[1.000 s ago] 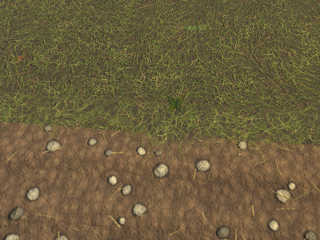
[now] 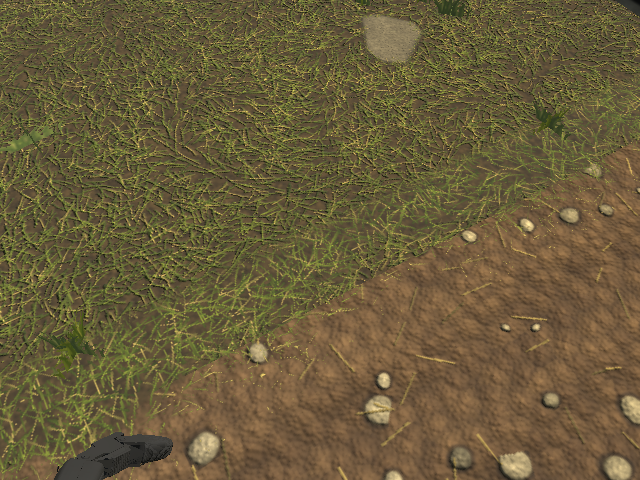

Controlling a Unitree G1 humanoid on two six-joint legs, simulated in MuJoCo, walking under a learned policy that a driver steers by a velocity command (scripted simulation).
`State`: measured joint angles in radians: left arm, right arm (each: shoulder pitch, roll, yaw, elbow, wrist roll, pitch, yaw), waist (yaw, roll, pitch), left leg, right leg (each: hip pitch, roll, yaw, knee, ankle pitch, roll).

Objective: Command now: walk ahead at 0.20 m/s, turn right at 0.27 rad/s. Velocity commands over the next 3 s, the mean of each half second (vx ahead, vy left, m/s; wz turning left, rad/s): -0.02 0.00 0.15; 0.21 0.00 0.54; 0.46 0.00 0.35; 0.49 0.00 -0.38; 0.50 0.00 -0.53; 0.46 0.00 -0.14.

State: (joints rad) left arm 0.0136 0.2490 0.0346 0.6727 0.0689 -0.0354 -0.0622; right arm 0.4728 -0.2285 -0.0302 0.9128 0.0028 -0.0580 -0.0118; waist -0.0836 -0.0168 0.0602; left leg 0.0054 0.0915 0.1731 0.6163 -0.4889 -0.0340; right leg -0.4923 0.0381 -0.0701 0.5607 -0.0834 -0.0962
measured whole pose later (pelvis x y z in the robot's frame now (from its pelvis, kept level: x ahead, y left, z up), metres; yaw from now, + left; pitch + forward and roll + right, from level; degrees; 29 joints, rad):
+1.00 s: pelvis +0.12 +0.00 +0.02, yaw +26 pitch +2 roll +0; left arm 0.24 0.28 0.04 0.78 0.03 -0.04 0.03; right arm 0.29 -0.29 -0.09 0.77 -0.02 0.02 0.02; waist 0.00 0.02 -0.04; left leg -0.38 -0.12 -0.15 0.77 -0.40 0.07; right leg -0.23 0.02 0.00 0.46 -0.26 -0.03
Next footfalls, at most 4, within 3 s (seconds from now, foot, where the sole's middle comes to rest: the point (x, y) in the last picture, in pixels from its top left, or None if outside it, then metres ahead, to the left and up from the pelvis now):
0.48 left None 0.11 0.10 -0.75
0.94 right None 0.18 -0.08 -0.76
1.38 left None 0.32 0.27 -0.75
1.92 right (165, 371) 0.66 0.29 -0.75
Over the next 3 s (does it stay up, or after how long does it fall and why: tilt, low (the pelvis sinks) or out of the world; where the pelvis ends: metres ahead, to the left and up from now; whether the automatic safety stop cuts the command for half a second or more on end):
stays up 1.05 0.42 0.01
